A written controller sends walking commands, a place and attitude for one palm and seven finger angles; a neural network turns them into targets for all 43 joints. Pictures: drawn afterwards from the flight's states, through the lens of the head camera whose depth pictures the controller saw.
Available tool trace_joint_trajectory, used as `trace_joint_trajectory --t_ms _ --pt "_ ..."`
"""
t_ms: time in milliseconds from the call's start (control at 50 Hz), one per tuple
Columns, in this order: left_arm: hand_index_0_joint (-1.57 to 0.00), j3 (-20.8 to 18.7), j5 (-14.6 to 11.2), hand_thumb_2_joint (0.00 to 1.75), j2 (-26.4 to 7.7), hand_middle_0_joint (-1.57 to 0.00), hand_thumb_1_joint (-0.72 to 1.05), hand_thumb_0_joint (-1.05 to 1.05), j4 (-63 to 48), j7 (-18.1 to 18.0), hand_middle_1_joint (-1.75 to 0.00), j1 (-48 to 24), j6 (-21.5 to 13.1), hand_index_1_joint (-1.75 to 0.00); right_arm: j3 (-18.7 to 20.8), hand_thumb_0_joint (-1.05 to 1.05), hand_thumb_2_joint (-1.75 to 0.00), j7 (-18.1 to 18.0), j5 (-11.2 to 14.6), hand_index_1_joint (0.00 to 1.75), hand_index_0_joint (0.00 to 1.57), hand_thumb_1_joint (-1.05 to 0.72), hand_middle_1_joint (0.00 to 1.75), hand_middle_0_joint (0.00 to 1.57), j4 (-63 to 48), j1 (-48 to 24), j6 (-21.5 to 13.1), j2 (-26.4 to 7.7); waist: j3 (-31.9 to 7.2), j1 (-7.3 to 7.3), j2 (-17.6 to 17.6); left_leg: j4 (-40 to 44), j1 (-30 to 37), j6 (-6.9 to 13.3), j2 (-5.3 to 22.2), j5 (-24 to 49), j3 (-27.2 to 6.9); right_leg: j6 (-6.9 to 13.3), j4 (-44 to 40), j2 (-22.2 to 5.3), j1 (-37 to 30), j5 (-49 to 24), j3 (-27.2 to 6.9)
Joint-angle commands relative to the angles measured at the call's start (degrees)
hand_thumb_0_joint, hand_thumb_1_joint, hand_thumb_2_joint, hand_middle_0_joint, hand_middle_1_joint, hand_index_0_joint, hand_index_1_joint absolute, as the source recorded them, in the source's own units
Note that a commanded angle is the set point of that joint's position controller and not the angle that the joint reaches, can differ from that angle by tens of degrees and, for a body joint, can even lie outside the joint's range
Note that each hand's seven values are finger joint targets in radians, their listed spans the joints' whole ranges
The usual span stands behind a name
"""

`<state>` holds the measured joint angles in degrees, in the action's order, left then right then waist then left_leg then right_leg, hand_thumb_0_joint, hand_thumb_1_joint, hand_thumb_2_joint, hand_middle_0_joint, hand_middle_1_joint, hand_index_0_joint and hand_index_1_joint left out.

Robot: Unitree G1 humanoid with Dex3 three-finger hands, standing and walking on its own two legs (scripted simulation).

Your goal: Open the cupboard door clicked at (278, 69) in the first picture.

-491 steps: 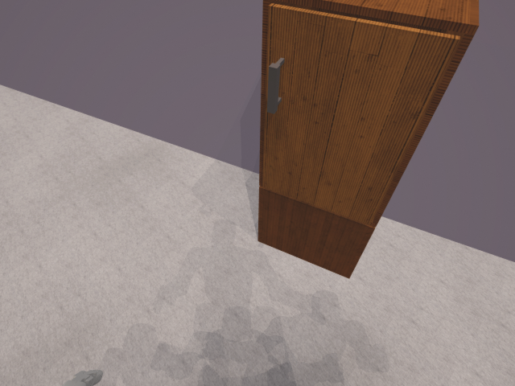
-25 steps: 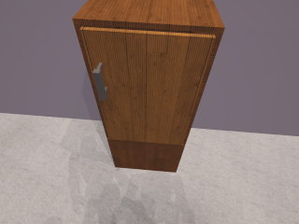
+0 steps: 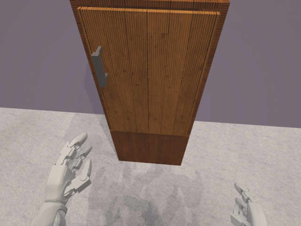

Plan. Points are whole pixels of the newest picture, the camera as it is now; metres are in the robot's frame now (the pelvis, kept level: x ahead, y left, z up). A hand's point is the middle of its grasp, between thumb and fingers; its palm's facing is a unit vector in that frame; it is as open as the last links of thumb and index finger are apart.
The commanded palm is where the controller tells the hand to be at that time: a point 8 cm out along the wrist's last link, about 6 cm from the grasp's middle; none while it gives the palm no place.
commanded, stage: raise the hand with hooked fingers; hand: left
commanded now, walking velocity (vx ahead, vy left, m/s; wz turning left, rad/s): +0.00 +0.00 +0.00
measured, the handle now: (101, 67) +0.58 +0.19 +0.10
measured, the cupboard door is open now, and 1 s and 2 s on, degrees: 0 0 0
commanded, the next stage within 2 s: move the hooked fingers beside the handle in 1.82 s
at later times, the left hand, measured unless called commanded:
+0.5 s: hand (66, 184) +0.21 +0.21 +0.04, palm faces -0.07 -1.00 -0.05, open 10.8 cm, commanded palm +0.19 +0.27 +0.05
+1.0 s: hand (36, 161) +0.25 +0.27 +0.09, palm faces -0.01 -1.00 -0.06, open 13.5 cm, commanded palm +0.22 +0.32 +0.10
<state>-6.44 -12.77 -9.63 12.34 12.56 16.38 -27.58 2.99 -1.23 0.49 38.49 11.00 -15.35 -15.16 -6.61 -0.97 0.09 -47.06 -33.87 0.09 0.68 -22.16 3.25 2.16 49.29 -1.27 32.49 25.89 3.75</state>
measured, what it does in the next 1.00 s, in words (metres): stands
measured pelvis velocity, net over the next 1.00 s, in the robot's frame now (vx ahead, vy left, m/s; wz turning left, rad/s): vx -0.01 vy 0.03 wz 0.01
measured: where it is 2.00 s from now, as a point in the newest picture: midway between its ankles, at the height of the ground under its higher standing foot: outside the picture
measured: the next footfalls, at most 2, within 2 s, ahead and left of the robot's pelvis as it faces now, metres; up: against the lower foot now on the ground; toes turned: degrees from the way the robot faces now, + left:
none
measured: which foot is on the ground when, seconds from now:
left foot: down 0.00-1.00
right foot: down 0.00-1.00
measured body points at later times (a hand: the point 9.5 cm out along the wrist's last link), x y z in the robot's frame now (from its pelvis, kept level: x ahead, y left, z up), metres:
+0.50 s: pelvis -0.02 +0.01 -0.02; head +0.02 +0.01 +0.43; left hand +0.21 +0.26 +0.04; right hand +0.13 -0.21 -0.11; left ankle +0.01 +0.12 -0.70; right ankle -0.01 -0.09 -0.70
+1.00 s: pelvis -0.01 +0.03 +0.01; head +0.01 +0.03 +0.46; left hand +0.24 +0.32 +0.09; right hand +0.17 -0.21 -0.05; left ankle +0.01 +0.12 -0.70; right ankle -0.01 -0.09 -0.70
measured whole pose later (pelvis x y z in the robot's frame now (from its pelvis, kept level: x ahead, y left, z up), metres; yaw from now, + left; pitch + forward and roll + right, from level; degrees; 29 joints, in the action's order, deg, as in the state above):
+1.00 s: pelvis -0.01 +0.03 +0.01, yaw +1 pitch +5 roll -2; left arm -18.7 -19.0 -21.3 12.8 25.3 5.1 -12.7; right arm -2.9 -5.0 2.7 32.9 13.7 -14.3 -15.3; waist -3.2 0.8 -1.5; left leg -46.1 -29.7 2.0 0.9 -21.3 1.4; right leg 0.4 43.0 -0.5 25.4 22.3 5.2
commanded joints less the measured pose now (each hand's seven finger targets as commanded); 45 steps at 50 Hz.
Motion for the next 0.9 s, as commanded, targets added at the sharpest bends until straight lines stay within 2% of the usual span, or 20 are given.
trace_joint_trajectory --t_ms 0,20,60,80,100,140,160,220,260,320,360,400,440,460,500,580,720,740,780,880 --pt "-0.22 -8.57 -3.11 0.75 -9.79 -0.22 0.55 0.00 -4.98 11.23 -0.53 11.44 -6.98 -0.53 2.73 0.00 -0.90 1.16 0.92 0.30 0.20 -0.90 0.30 0.20 -15.66 -4.73 -1.60 -7.06 -10.55 5.54 2.91 -5.82 -6.07 0.15 -3.00 9.99 -0.48 -0.71 0.54 -0.83 -1.34 -15.19 -6.30" --pt "-0.23 -9.31 -4.71 0.74 -9.79 -0.23 0.53 0.00 -7.43 10.99 -0.54 10.59 -4.86 -0.54 2.41 0.00 -0.90 0.66 1.39 0.30 0.20 -0.90 0.30 0.20 -17.47 -5.44 -0.71 -6.49 -10.83 5.48 4.20 -6.47 -7.76 0.34 -3.47 7.57 0.02 -1.72 -1.54 -1.50 -2.71 -12.30 -8.90" --pt "-0.23 -9.92 -5.77 0.72 -10.95 -0.23 0.48 0.00 -15.59 9.10 -0.57 4.05 -1.99 -0.57 2.00 0.00 -0.90 -0.21 1.40 0.30 0.20 -0.90 0.30 0.20 -19.67 -4.62 0.73 -6.44 -10.96 4.34 1.92 -6.21 -6.19 0.90 -2.76 6.65 -1.13 -1.34 -1.49 -0.07 -0.03 -7.69 -7.56" --pt "-0.23 -9.43 -5.39 0.71 -10.79 -0.23 0.46 0.00 -19.94 7.49 -0.58 1.81 -1.49 -0.58 1.85 0.00 -0.90 -0.55 1.45 0.30 0.20 -0.90 0.30 0.20 -20.06 -3.75 1.20 -6.07 -11.59 3.51 -1.34 -6.23 -4.34 1.27 -2.13 7.02 -1.50 -1.23 -1.63 0.33 1.33 -7.60 -7.15" --pt "-0.23 -8.14 -4.85 0.70 -9.62 -0.23 0.43 0.00 -21.26 6.01 -0.60 0.02 -1.46 -0.60 1.45 0.00 -0.90 -0.88 1.46 0.30 0.20 -0.90 0.30 0.20 -19.55 -2.74 1.47 -5.21 -8.62 1.84 -2.51 -6.39 -4.02 1.37 -1.51 5.00 -1.96 -1.35 -2.66 0.57 4.19 -4.51 -6.96" --pt "-0.24 -7.25 -3.50 0.68 -10.87 -0.24 0.39 0.00 -27.52 3.97 -0.63 -5.46 -3.09 -0.63 0.83 0.00 -0.90 -1.75 1.02 0.30 0.20 -0.90 0.30 0.20 -18.61 -0.79 1.45 -5.10 -9.13 -0.16 -3.78 -7.22 -2.69 1.92 -0.55 6.47 -3.14 -1.20 -2.11 1.13 5.10 -7.03 -6.39" --pt "-0.24 -6.45 -3.32 0.67 -11.73 -0.24 0.36 0.00 -29.56 4.05 -0.64 -8.93 -3.74 -0.64 0.35 0.00 -0.90 -2.21 0.73 0.30 0.20 -0.90 0.30 0.20 -18.02 0.04 1.35 -5.58 -9.21 -1.62 -1.77 -8.02 -2.63 2.15 -0.05 7.23 -3.99 -1.24 -1.05 1.79 5.83 -8.49 -5.90" --pt "-0.24 -4.23 -2.98 0.64 -10.98 -0.24 0.29 0.00 -26.10 6.25 -0.69 -8.51 -3.28 -0.69 -0.52 0.00 -0.90 -2.95 0.93 0.30 0.20 -0.90 0.30 0.20 -15.84 0.82 0.10 -5.84 -9.43 -2.62 -5.17 -7.68 -1.48 2.07 0.07 7.00 -4.71 -1.11 -1.30 2.03 6.84 -8.82 -4.49" --pt "-0.25 -5.04 -4.02 0.62 -12.21 -0.25 0.25 0.00 -20.86 8.61 -0.72 -7.87 -0.25 -0.72 -1.08 0.00 -0.90 -3.33 1.31 0.30 0.20 -0.90 0.30 0.20 -15.12 0.26 -0.42 -6.50 -7.59 -2.21 -4.84 -6.76 -2.30 2.00 0.04 5.76 -5.31 -0.97 -2.52 2.40 6.32 -6.83 -4.37" --pt "-0.25 -8.18 -5.26 0.59 -13.53 -0.25 0.18 0.00 -17.98 10.01 -0.76 -4.57 4.73 -0.76 -1.17 0.00 -0.90 -3.64 1.89 0.30 0.20 -0.90 0.30 0.20 -15.31 -0.34 -0.88 -6.48 -10.81 -0.16 -2.24 -3.53 -0.92 1.90 -0.28 5.98 -5.31 -1.41 -4.78 1.89 1.86 -6.23 -3.76" --pt "-0.25 -11.04 -6.31 0.57 -15.33 -0.25 0.13 0.00 -16.06 9.85 -0.80 -3.60 7.68 -0.80 -1.42 0.00 -0.90 -3.67 1.85 0.30 0.20 -0.90 0.30 0.20 -15.55 -1.33 -0.90 -6.37 -11.07 1.38 -2.02 -2.03 -0.55 1.74 -0.45 7.23 -5.46 -1.29 -5.18 2.01 -0.67 -7.17 -3.39" --pt "-0.26 -13.20 -6.90 0.55 -16.38 -0.26 0.08 0.00 -17.35 8.87 -0.82 -4.11 8.31 -0.82 -1.65 0.00 -0.90 -3.56 1.80 0.30 0.20 -0.90 0.30 0.20 -15.45 -1.52 -0.86 -5.98 -10.76 1.82 -1.71 -0.56 -0.38 1.52 -0.42 6.71 -5.11 -1.57 -6.72 1.48 -1.96 -5.66 -3.52" --pt "-0.26 -13.05 -7.05 0.53 -15.62 -0.26 0.04 0.00 -17.87 7.62 -0.86 -4.91 7.41 -0.86 -1.69 0.00 -0.90 -3.52 1.72 0.30 0.20 -0.90 0.30 0.20 -15.30 -1.34 -1.26 -5.78 -9.34 1.62 0.09 0.80 0.21 1.51 -0.28 5.92 -5.24 -1.71 -7.34 1.62 -1.51 -4.13 -2.88" --pt "-0.26 -13.68 -7.26 0.52 -16.37 -0.26 0.01 0.00 -17.77 7.49 -0.87 -5.21 6.97 -0.87 -1.82 0.00 -0.90 -3.45 1.54 0.30 0.20 -0.90 0.30 0.20 -15.35 -1.35 -1.44 -6.04 -8.86 2.30 -0.96 1.33 0.94 1.44 -0.28 7.02 -5.49 -1.16 -6.78 2.06 -1.99 -5.57 -2.31" --pt "-0.27 -13.74 -6.84 0.50 -16.12 -0.27 -0.03 0.00 -18.12 7.05 -0.90 -4.82 5.59 -0.90 -1.61 0.00 -0.90 -3.17 1.51 0.30 0.20 -0.90 0.30 0.20 -14.91 -0.48 -2.01 -6.07 -9.57 2.00 -1.13 2.25 2.56 1.41 -0.24 7.43 -5.14 -1.29 -6.81 2.02 -2.16 -6.75 -1.59" --pt "-0.27 -13.11 -6.62 0.46 -16.76 -0.27 -0.13 0.00 -16.92 7.95 -0.96 -7.91 5.10 -0.96 -1.55 0.00 -0.90 -3.10 1.80 0.30 0.20 -0.90 0.30 0.20 -14.16 0.38 -2.63 -7.21 -6.67 0.85 -2.13 3.71 3.74 1.43 -0.22 6.45 -5.18 -1.18 -7.85 2.14 -1.11 -6.30 -1.18" --pt "-0.29 -15.60 -7.32 0.39 -20.02 -0.29 -0.29 0.00 -17.34 9.33 -1.07 -12.63 6.13 -1.07 -1.61 0.00 -0.90 -3.77 2.11 0.30 0.20 -0.90 0.30 0.20 -13.71 1.15 -3.17 -7.93 -8.21 1.24 -4.87 6.26 8.96 1.35 -0.16 9.07 -5.35 -0.89 -9.30 2.30 -4.14 -10.03 -0.56" --pt "-0.29 -15.18 -7.27 0.38 -19.58 -0.29 -0.31 0.00 -17.46 9.39 -1.08 -13.46 6.33 -1.08 -1.68 0.00 -0.90 -3.80 2.12 0.30 0.20 -0.90 0.30 0.20 -13.55 1.19 -3.29 -7.83 -8.40 1.04 -6.06 6.64 10.25 1.31 -0.13 9.75 -5.44 -0.85 -9.36 2.34 -4.19 -10.86 -0.29" --pt "-0.29 -16.13 -7.55 0.36 -20.64 -0.29 -0.36 0.00 -14.96 9.87 -1.11 -15.02 7.55 -1.11 -1.88 0.00 -0.90 -3.86 2.10 0.30 0.20 -0.90 0.30 0.20 -13.39 1.34 -2.91 -8.20 -6.77 0.83 -3.86 7.34 10.15 1.21 -0.02 10.02 -5.81 -0.79 -9.78 2.69 -4.75 -11.70 0.02" --pt "-0.30 -17.37 -7.81 0.31 -22.64 -0.30 -0.48 0.00 -12.22 11.91 -1.18 -19.64 10.45 -1.18 -2.33 0.00 -0.90 -4.21 2.32 0.30 0.20 -0.90 0.30 0.20 -13.56 0.75 -2.28 -8.41 -6.64 1.27 -5.50 8.90 12.66 1.18 -0.16 11.66 -5.83 -0.56 -11.29 2.75 -6.64 -13.96 -0.03"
